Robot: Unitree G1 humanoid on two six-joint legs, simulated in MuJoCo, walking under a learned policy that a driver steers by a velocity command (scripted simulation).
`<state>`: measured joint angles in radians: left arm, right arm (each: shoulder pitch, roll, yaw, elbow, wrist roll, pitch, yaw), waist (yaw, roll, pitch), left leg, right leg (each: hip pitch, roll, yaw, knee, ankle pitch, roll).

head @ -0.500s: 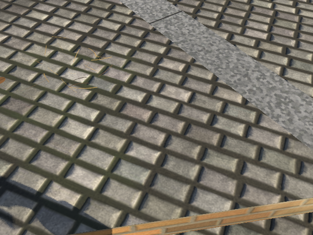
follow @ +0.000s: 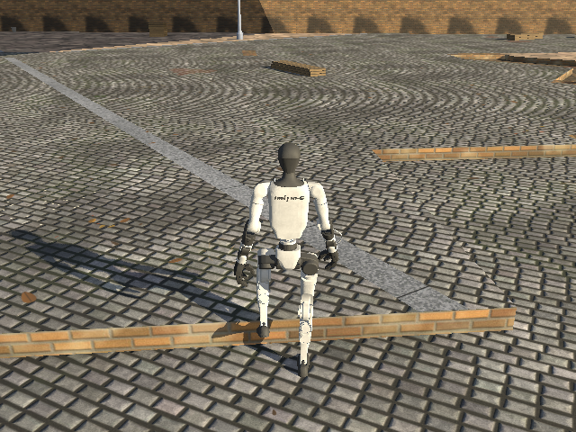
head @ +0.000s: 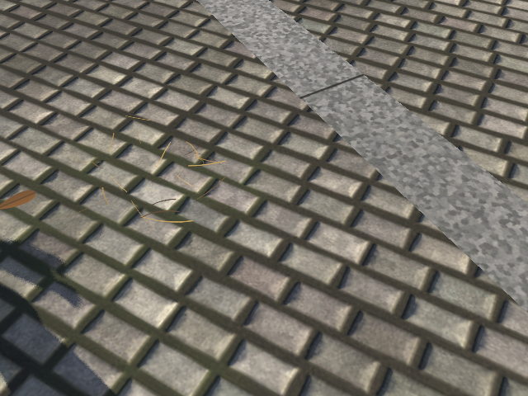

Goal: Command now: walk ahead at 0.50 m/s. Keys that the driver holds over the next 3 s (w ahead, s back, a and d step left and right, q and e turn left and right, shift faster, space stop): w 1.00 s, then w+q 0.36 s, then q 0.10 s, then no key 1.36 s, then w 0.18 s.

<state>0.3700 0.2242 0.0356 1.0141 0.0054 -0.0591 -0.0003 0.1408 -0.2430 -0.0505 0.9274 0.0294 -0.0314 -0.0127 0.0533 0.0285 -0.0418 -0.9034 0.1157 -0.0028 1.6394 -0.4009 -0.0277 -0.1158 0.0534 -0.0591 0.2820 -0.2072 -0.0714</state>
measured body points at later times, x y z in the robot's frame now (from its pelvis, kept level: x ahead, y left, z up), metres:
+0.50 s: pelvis +0.29 +0.11 +0.14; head +0.28 +0.14 +0.58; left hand +0.47 +0.35 +0.03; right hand +0.29 -0.12 +0.00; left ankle +0.33 +0.19 -0.58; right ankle +0.26 -0.05 -0.39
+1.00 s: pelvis +0.59 +0.08 +0.14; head +0.63 +0.09 +0.59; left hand +0.81 +0.31 +0.05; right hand +0.50 -0.18 +0.01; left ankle +0.35 +0.19 -0.54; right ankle +0.70 -0.02 -0.58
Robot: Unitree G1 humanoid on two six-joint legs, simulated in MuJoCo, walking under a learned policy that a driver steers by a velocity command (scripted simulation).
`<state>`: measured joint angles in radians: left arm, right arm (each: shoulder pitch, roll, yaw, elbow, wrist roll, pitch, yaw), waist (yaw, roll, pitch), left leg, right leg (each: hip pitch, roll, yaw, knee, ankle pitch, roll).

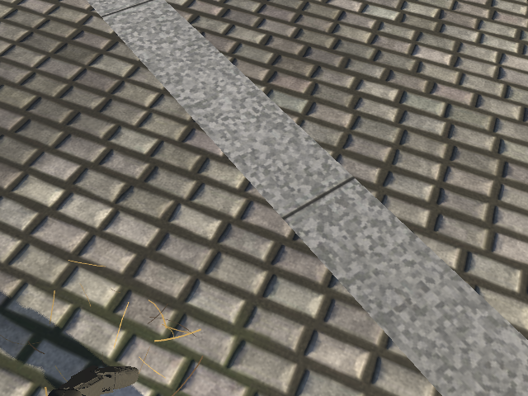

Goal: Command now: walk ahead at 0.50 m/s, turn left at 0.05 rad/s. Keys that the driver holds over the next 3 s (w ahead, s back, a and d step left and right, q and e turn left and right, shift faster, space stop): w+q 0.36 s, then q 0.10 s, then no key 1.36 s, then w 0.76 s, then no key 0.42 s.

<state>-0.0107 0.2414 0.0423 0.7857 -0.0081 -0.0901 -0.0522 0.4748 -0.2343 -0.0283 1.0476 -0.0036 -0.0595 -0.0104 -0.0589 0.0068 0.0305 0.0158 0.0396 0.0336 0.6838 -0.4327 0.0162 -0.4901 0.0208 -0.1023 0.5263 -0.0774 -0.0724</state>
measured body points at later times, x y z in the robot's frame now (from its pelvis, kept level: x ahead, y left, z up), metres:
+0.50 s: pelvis +0.29 +0.05 -0.01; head +0.33 +0.07 +0.44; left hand +0.26 +0.33 -0.15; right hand +0.54 -0.15 -0.10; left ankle +0.40 +0.15 -0.72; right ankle +0.12 -0.10 -0.69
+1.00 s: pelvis +0.41 +0.06 +0.01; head +0.42 +0.05 +0.46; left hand +0.44 +0.34 -0.11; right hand +0.62 -0.13 -0.11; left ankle +0.40 +0.15 -0.72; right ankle +0.47 -0.08 -0.72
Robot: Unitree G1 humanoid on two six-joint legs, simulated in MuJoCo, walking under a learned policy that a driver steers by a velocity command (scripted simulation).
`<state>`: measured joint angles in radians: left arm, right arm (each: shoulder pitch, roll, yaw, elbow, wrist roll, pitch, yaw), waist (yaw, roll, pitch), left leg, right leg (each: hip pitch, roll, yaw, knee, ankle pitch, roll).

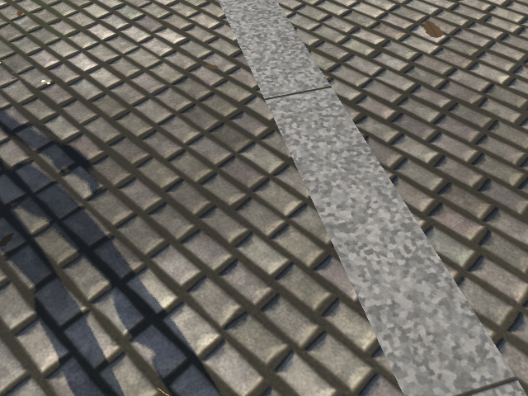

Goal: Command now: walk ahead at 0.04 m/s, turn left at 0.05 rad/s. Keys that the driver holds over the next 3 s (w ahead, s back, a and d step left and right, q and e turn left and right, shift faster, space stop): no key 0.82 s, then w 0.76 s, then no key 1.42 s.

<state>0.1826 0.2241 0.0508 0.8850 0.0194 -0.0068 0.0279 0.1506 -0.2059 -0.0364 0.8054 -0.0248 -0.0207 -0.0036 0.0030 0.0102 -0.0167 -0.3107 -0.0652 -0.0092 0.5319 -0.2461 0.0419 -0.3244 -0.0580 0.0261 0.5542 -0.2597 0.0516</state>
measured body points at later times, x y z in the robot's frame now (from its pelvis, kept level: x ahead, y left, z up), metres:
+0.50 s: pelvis +0.02 -0.02 +0.00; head +0.03 -0.02 +0.45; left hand +0.10 +0.24 -0.14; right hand +0.12 -0.27 -0.13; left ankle +0.02 +0.09 -0.73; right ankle +0.02 -0.15 -0.73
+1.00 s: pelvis +0.03 -0.03 +0.00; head +0.03 -0.03 +0.45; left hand +0.06 +0.23 -0.15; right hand +0.06 -0.28 -0.15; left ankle +0.02 +0.09 -0.73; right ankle +0.01 -0.14 -0.72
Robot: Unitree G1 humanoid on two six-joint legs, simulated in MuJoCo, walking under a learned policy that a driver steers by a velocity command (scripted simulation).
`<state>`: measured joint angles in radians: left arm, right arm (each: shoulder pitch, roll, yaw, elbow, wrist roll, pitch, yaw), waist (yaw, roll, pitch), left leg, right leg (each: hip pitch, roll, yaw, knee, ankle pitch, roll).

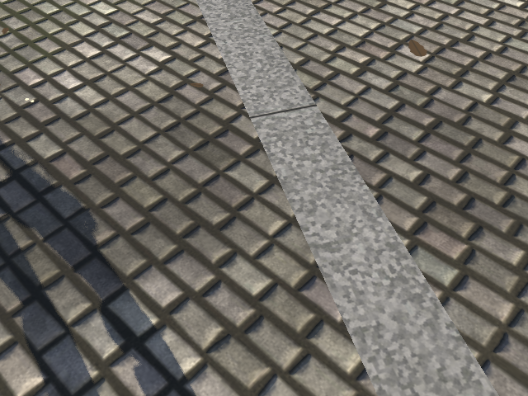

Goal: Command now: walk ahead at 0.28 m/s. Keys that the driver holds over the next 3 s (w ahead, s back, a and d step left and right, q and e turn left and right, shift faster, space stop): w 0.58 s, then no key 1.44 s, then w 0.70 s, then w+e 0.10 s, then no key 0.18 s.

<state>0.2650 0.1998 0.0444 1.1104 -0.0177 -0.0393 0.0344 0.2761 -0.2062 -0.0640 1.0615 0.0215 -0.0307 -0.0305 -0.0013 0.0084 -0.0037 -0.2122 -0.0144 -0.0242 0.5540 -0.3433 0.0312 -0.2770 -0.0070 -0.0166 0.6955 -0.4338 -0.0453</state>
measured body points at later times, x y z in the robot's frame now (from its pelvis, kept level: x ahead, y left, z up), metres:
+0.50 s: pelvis +0.20 +0.00 -0.01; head +0.24 -0.01 +0.44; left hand +0.07 +0.23 -0.14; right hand +0.45 -0.21 -0.10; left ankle +0.37 +0.12 -0.72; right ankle +0.00 -0.12 -0.73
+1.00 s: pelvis +0.43 +0.01 +0.00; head +0.44 +0.00 +0.45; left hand +0.57 +0.26 -0.12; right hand +0.47 -0.25 -0.15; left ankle +0.37 +0.12 -0.73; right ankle +0.52 -0.10 -0.73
